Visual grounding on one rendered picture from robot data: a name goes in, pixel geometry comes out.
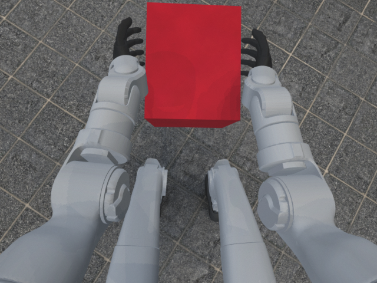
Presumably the robot left forearm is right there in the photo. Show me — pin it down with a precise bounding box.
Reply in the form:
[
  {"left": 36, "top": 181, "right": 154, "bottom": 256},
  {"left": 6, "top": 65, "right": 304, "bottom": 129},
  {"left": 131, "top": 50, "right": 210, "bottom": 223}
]
[{"left": 51, "top": 55, "right": 148, "bottom": 207}]

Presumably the left robot upper arm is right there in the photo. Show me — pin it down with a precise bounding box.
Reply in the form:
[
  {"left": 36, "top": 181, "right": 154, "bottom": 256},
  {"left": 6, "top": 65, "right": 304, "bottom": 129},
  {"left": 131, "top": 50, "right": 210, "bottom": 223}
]
[{"left": 0, "top": 161, "right": 131, "bottom": 283}]

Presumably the right robot upper arm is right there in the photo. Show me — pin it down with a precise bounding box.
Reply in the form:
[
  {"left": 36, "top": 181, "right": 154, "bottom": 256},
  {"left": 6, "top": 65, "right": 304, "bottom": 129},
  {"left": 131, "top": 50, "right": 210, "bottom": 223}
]
[{"left": 257, "top": 175, "right": 377, "bottom": 283}]

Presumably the left robot thigh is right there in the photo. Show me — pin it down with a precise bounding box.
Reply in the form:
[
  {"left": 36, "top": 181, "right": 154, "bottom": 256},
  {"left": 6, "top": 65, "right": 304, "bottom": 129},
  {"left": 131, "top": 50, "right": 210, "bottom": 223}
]
[{"left": 105, "top": 164, "right": 168, "bottom": 283}]

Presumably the carton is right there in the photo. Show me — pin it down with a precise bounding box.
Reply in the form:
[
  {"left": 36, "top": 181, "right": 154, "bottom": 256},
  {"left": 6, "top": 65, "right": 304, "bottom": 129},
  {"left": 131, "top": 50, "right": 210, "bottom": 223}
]
[{"left": 144, "top": 2, "right": 241, "bottom": 128}]

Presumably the robot left hand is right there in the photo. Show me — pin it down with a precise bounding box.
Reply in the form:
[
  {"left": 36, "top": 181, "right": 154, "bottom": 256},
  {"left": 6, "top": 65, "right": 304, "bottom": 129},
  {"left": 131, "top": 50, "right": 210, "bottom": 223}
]
[{"left": 113, "top": 17, "right": 145, "bottom": 66}]

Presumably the robot right foot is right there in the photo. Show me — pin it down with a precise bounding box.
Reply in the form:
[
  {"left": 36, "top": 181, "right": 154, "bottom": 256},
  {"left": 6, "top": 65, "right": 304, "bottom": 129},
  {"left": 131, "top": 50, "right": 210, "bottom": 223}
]
[{"left": 205, "top": 174, "right": 219, "bottom": 222}]

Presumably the robot right forearm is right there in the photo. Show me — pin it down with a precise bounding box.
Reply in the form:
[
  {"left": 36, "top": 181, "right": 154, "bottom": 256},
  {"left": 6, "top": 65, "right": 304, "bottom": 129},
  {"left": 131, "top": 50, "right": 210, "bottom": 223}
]
[{"left": 242, "top": 65, "right": 336, "bottom": 210}]

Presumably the robot right hand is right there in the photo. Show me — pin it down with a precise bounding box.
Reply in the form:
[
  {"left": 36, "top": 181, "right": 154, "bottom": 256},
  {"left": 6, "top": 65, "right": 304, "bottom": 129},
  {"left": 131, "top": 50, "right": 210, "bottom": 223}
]
[{"left": 241, "top": 29, "right": 272, "bottom": 76}]

